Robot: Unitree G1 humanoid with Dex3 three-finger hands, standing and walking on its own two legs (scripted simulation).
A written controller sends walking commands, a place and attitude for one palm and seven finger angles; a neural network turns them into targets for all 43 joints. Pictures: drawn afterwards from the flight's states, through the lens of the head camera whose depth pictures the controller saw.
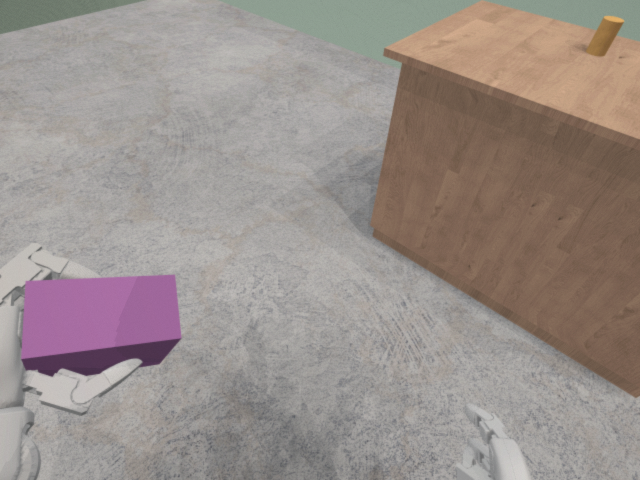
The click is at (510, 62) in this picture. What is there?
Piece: table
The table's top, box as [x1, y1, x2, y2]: [383, 0, 639, 150]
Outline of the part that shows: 384,48 383,55 639,150 638,41 616,36 604,56 594,56 588,54 585,50 596,30 481,0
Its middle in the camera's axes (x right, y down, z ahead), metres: +0.83 -0.41 +1.03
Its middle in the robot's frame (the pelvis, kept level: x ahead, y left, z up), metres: +1.10 -0.76 +0.04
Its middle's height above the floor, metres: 0.81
